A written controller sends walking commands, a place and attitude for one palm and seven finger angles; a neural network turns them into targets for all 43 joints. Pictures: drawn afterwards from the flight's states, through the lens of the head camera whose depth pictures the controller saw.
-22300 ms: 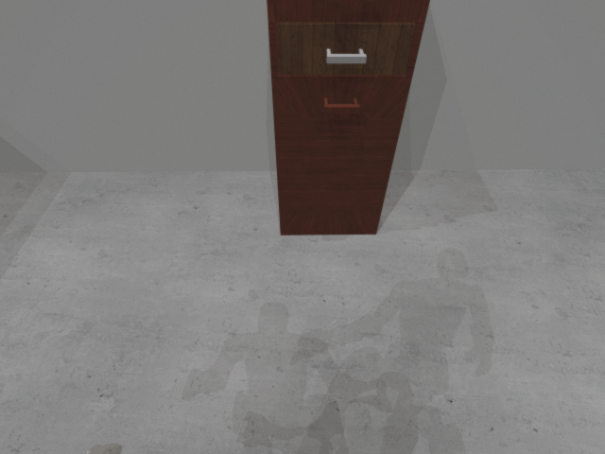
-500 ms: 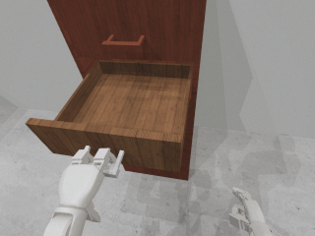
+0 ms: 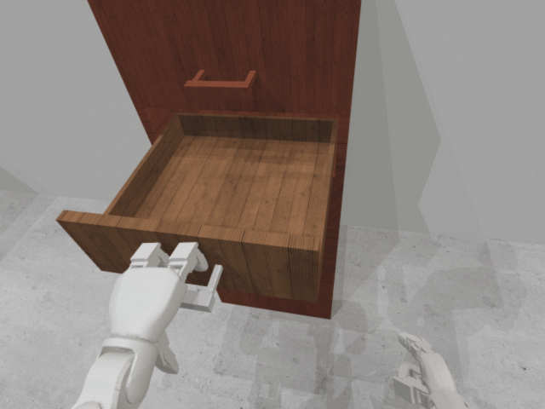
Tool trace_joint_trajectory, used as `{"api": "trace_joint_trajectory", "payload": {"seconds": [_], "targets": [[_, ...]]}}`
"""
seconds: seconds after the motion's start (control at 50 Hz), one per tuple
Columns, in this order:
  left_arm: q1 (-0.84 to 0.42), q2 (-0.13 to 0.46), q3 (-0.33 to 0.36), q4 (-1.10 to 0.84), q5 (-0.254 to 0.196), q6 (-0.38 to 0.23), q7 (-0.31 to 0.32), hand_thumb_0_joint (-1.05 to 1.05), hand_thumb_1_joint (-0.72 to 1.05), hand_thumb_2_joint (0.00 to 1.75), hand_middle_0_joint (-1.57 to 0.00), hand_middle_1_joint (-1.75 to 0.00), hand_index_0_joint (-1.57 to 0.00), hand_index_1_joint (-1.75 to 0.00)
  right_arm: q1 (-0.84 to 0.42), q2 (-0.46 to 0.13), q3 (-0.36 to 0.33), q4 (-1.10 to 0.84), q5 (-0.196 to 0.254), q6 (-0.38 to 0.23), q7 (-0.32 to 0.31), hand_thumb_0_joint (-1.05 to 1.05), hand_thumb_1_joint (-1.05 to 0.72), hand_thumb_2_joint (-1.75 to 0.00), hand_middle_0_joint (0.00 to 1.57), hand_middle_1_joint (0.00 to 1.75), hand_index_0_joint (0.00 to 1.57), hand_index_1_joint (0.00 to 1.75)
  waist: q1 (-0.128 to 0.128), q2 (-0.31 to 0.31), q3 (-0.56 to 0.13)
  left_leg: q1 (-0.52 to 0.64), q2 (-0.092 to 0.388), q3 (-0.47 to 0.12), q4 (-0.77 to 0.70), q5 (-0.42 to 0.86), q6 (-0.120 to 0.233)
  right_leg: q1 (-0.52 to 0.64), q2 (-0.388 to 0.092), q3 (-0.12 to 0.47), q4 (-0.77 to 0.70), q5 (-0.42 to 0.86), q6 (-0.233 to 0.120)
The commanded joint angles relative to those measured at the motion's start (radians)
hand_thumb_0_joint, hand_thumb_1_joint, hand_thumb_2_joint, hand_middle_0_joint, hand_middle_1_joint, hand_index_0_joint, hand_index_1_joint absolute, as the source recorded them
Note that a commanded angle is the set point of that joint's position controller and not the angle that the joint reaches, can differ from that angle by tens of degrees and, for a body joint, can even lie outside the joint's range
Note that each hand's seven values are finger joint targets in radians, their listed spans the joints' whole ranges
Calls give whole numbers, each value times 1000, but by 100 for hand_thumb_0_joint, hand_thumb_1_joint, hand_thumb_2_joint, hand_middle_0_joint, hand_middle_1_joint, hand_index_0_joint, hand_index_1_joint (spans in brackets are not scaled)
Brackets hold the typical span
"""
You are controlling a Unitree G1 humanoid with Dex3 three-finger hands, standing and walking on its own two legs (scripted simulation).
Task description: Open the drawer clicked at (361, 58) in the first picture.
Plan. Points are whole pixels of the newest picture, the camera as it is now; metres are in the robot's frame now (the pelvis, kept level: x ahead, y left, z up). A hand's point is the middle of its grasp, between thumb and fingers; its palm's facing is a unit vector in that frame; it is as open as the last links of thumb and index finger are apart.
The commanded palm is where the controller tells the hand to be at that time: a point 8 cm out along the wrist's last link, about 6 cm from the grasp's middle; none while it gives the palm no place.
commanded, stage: lift the hand off the handle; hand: left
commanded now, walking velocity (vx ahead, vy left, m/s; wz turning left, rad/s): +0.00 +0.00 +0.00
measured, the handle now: (181, 283) +0.26 +0.18 +0.06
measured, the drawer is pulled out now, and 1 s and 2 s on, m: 0.30 0.30 0.30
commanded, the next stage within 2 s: draw the hand back to the body in 1.04 s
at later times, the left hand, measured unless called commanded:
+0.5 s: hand (149, 276) +0.23 +0.19 +0.13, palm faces +0.14 -0.12 -0.98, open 13.4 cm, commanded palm +0.19 +0.19 +0.19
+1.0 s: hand (137, 227) +0.25 +0.18 +0.21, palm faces +0.23 -0.09 -0.97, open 13.9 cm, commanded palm +0.19 +0.18 +0.25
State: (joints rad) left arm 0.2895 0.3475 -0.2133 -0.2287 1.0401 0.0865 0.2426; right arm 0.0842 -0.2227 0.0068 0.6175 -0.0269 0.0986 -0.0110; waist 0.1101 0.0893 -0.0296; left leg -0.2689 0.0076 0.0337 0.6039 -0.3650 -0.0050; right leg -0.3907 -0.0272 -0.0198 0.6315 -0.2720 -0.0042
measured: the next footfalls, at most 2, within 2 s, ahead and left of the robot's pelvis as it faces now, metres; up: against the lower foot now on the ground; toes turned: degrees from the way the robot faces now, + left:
none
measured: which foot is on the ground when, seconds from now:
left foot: down 0.00-1.00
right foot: down 0.00-1.00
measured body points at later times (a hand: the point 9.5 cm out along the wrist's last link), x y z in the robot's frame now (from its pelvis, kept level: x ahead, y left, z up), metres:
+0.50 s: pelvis +0.01 +0.00 +0.01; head +0.00 -0.05 +0.46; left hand +0.22 +0.19 +0.19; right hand +0.25 -0.18 -0.08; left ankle -0.03 +0.12 -0.73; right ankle +0.04 -0.12 -0.73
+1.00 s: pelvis +0.00 +0.00 +0.02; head -0.02 -0.07 +0.46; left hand +0.23 +0.18 +0.26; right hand +0.24 -0.19 -0.08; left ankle -0.03 +0.12 -0.73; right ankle +0.04 -0.12 -0.73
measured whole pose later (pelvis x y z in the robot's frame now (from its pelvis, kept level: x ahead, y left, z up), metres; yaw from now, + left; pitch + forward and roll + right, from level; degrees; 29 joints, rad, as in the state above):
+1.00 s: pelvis +0.00 +0.00 +0.02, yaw +0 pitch -3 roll +1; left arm 0.07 0.52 -0.07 -0.52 0.84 0.22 -0.10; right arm 0.03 -0.28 0.05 0.60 0.04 0.17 0.05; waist 0.11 0.15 0.00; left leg -0.09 0.01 0.03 0.41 -0.27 -0.01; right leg -0.22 -0.02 -0.03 0.45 -0.19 -0.01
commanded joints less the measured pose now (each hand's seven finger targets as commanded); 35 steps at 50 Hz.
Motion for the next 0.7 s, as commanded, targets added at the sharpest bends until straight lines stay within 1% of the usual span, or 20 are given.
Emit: {"api": "trace_joint_trajectory", "payload": {"seconds": [0.0,0.04,0.08,0.1,0.14,0.22,0.26,0.28,0.34,0.38,0.4,0.48,0.5,0.52,0.54,0.58,0.6,0.62,0.64,0.68], "targets": [[-173,130,137,-284,-9,1,31,0,-50,30,-30,-120,-30,-120,-180,-74,-18,-184,4,-58,-5,0,-90,-90,20,30,20,30,9,-93,-195,-11,-30,-8,-118,236,23,210,30,13,-112,135,-23],[-205,116,112,-310,-22,0,14,0,-50,30,-30,-120,-30,-120,-185,-78,-21,-178,6,-55,-2,0,-90,-90,20,30,20,30,1,-75,-174,5,-28,-9,-128,262,24,209,33,8,-119,168,-24],[-187,160,156,-330,-29,8,2,0,-50,30,-30,-120,-30,-120,-196,-85,-19,-183,13,-50,0,0,-90,-90,20,30,20,30,5,-80,-188,20,-19,-13,-138,290,18,240,37,17,-128,198,-24],[-173,123,118,-346,-27,8,-8,0,-50,30,-30,-120,-30,-120,-188,-79,-10,-188,9,-52,4,0,-90,-90,20,30,20,30,7,-90,-197,25,-23,-7,-135,302,25,241,29,5,-126,205,-21],[-201,129,115,-353,-31,14,-23,0,-50,30,-30,-120,-30,-120,-194,-82,-15,-180,10,-44,7,0,-90,-90,20,30,20,30,4,-74,-171,32,-21,-6,-149,305,24,243,32,5,-138,215,-20],[-260,178,149,-357,-43,30,-56,0,-50,30,-30,-120,-30,-120,-215,-83,-7,-176,20,-29,7,0,-90,-90,20,30,20,30,-3,-80,-145,40,-16,-6,-175,280,25,265,30,13,-171,195,-17],[-265,189,153,-387,-45,28,-69,0,-50,30,-30,-120,-30,-120,-220,-88,-3,-187,19,-27,5,0,-90,-90,20,30,20,30,7,-63,-172,56,-17,-2,-185,298,26,289,27,9,-174,216,-14],[-282,233,197,-411,-61,29,-72,0,-50,30,-30,-120,-30,-120,-229,-94,-2,-192,26,-29,1,0,-90,-90,20,30,20,30,4,-43,-187,63,-10,-8,-184,287,22,304,30,17,-174,210,-14],[-271,209,183,-397,-74,20,-93,0,-50,30,-30,-120,-30,-120,-221,-88,-1,-181,22,-27,3,0,-90,-90,20,30,20,30,10,-54,-161,67,-16,-4,-197,322,23,306,27,6,-187,235,-14],[-318,248,210,-462,-95,16,-98,0,-50,30,-30,-120,-30,-120,-235,-96,1,-196,32,-31,3,0,-90,-90,20,30,20,30,2,-30,-187,87,-7,-11,-200,331,18,325,29,12,-188,254,-12],[-288,220,190,-457,-89,14,-104,0,-50,30,-30,-120,-30,-120,-223,-86,9,-198,24,-37,7,0,-90,-90,20,30,20,30,15,-47,-212,86,-16,-5,-201,350,24,341,21,3,-188,256,-12],[-293,273,241,-466,-119,37,-130,0,-50,30,-30,-120,-30,-120,-246,-105,4,-195,40,-22,14,0,-90,-90,20,30,20,30,2,-40,-161,82,-2,-2,-217,335,15,343,25,13,-206,266,-8],[-279,225,193,-442,-98,49,-146,0,-50,30,-30,-120,-30,-120,-240,-91,15,-194,32,-20,22,0,-90,-90,20,30,20,30,14,-67,-176,77,-13,3,-224,350,21,352,19,1,-203,253,-10],[-267,215,180,-412,-114,66,-163,0,-50,30,-30,-120,-30,-120,-248,-93,6,-181,39,-4,25,0,-90,-90,20,30,20,30,-2,-65,-120,76,-7,3,-237,335,19,333,23,3,-220,243,-8],[-263,218,179,-387,-110,80,-182,0,-50,30,-30,-120,-30,-120,-247,-97,7,-180,40,1,28,0,-90,-90,20,30,20,30,3,-88,-99,65,-7,6,-245,318,20,332,24,-2,-223,225,-5],[-325,278,220,-411,-129,107,-213,0,-50,30,-30,-120,-30,-120,-280,-107,13,-195,56,8,29,0,-90,-90,20,30,20,30,-2,-65,-104,63,2,3,-253,277,20,349,28,10,-226,198,-3],[-343,257,190,-406,-110,114,-231,0,-50,30,-30,-120,-30,-120,-276,-100,24,-201,47,10,33,0,-90,-90,20,30,20,30,10,-77,-130,61,-9,10,-256,291,26,368,20,6,-221,190,-6],[-339,257,187,-394,-124,121,-245,0,-50,30,-30,-120,-30,-120,-277,-100,16,-193,53,24,31,0,-90,-90,20,30,20,30,-5,-75,-106,66,-3,10,-264,287,24,360,24,6,-229,189,-3],[-332,270,199,-400,-125,121,-255,0,-50,30,-30,-120,-30,-120,-270,-106,17,-201,51,24,31,0,-90,-90,20,30,20,30,7,-75,-123,64,-6,11,-262,296,25,375,22,5,-224,202,-3],[-368,340,266,-472,-151,118,-263,0,-50,30,-30,-120,-30,-120,-289,-119,16,-221,62,23,30,0,-90,-90,20,30,20,30,8,-36,-173,70,6,5,-255,302,22,409,29,19,-211,233,0]]}}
